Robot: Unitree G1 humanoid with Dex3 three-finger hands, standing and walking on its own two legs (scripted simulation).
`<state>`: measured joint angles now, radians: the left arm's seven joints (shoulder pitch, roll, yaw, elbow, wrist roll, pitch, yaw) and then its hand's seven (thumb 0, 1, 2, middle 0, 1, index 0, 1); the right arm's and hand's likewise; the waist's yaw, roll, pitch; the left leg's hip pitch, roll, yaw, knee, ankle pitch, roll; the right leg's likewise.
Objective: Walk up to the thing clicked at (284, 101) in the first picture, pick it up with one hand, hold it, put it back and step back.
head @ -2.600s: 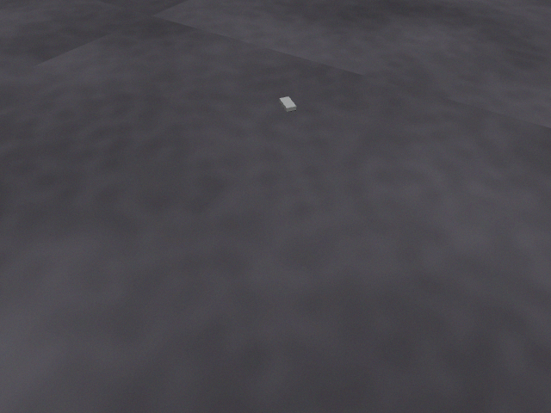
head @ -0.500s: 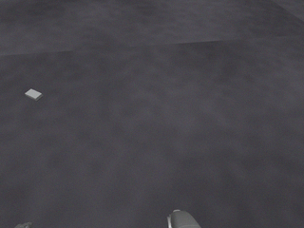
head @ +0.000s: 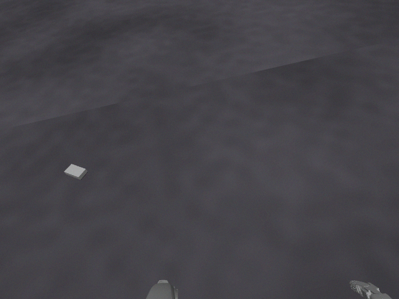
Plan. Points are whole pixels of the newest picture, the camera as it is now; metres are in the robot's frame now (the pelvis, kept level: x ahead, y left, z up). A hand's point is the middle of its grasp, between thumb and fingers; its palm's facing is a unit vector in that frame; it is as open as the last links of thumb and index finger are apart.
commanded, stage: walk up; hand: left
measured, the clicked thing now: (75, 171) +1.02 +0.92 -0.74
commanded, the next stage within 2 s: none
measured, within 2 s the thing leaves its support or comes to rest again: neither
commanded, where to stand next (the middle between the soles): +0.58 +0.86 m, yaw -24 degrees
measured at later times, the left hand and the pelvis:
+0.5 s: hand (36, 242) +0.30 +0.46 -0.12, palm faces -0.19 -0.80 -0.57, open 7.4 cm; pelvis +0.16 +0.18 -0.02, yaw -9 degrees
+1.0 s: hand out of the picture +0.41 +0.71 -0.15, palm faces -0.21 -0.76 -0.62, open 7.4 cm; pelvis +0.27 +0.38 -0.03, yaw -14 degrees
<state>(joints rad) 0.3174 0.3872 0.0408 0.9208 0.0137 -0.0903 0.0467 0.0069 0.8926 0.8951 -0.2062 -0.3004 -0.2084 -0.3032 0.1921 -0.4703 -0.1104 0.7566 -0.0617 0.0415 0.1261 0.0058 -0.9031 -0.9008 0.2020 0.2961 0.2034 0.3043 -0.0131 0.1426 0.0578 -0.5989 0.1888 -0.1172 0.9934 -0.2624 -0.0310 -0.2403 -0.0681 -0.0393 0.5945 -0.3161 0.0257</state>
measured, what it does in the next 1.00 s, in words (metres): steps to the left: left foot, then right foot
